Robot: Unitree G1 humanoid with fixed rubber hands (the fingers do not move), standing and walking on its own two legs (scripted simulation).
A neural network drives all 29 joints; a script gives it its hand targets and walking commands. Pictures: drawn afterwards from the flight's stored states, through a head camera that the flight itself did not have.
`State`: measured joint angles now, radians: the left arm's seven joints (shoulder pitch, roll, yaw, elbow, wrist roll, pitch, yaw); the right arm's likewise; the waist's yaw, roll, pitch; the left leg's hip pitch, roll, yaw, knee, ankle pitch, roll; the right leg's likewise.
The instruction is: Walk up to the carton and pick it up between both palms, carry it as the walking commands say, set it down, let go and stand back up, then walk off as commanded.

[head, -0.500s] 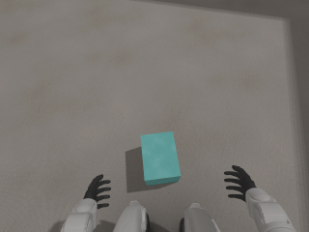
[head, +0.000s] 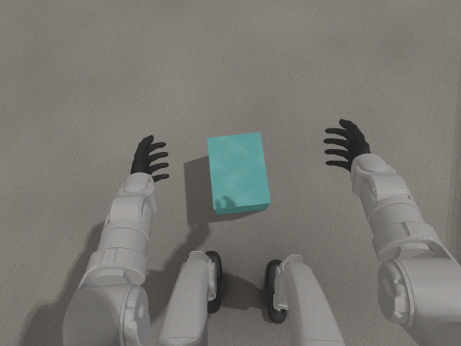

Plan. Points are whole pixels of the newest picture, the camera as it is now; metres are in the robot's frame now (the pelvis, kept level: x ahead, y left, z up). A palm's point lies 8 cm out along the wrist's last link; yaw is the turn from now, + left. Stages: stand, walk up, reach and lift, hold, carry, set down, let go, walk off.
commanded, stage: reach and lift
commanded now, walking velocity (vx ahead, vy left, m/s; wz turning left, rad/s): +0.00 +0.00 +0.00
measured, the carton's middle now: (237, 175) +0.52 +0.03 -0.59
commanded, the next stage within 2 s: none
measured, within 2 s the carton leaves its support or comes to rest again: neither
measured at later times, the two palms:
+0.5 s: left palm (152, 129) +0.50 +0.20 -0.13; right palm (340, 109) +0.54 -0.18 -0.12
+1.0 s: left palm (169, 154) +0.49 +0.20 -0.27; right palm (317, 139) +0.53 -0.17 -0.27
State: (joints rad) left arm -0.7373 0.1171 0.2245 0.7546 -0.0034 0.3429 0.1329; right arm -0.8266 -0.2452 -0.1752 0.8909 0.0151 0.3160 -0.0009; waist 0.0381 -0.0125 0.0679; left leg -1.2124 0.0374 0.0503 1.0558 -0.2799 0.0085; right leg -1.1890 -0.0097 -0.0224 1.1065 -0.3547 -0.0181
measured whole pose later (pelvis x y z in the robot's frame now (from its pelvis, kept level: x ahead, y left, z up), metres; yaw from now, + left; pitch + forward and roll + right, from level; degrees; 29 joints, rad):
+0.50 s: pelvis +0.03 -0.01 -0.02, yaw +1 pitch +46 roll +2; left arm -0.97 0.15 0.35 0.78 0.01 0.09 0.09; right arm -1.09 -0.28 -0.24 0.93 0.00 0.09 0.00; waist 0.04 -0.02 -0.09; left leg -1.57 0.04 0.06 1.04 -0.26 0.00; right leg -1.56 -0.01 -0.01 1.11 -0.35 -0.02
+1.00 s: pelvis +0.01 +0.00 -0.14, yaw +2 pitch +50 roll +2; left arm -1.03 0.17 0.31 0.79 -0.08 0.10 0.14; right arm -1.15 -0.31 -0.16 0.91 0.07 0.11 -0.07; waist 0.03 0.00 -0.08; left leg -2.01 0.04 0.05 1.56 -0.42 0.01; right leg -1.99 -0.02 -0.01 1.63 -0.52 -0.02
